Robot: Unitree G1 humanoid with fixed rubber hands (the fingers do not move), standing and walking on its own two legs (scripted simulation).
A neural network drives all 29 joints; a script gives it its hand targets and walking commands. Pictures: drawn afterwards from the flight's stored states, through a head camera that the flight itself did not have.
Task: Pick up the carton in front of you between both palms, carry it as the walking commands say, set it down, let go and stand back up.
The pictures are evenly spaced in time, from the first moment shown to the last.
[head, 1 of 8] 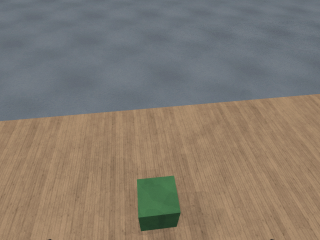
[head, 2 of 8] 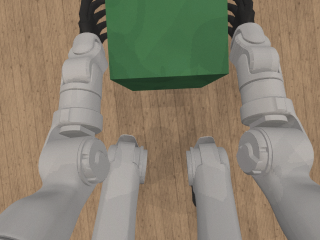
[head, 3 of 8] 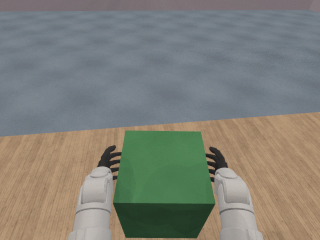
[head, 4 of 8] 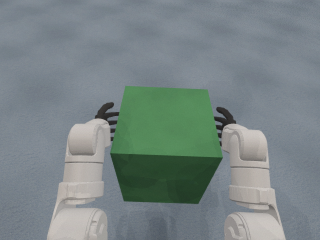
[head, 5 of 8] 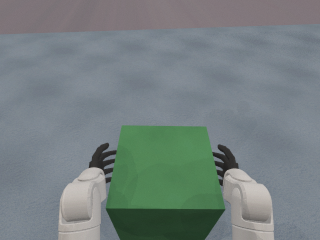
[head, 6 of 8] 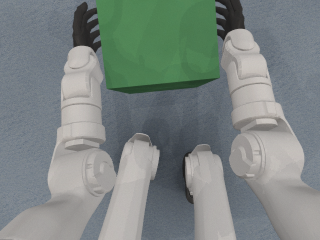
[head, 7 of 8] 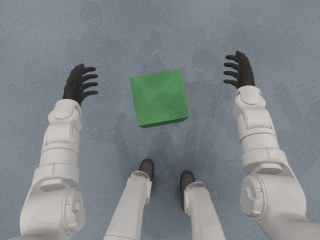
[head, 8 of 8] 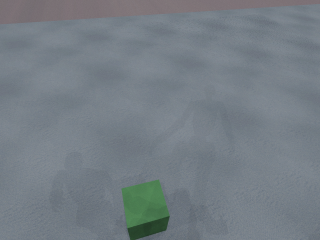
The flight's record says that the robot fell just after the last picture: no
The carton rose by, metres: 0.69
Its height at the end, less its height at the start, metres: -0.06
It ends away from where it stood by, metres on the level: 3.09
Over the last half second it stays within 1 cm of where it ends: yes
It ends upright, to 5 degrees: yes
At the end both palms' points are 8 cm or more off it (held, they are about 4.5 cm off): yes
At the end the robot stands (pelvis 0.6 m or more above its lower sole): yes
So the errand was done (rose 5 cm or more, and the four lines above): yes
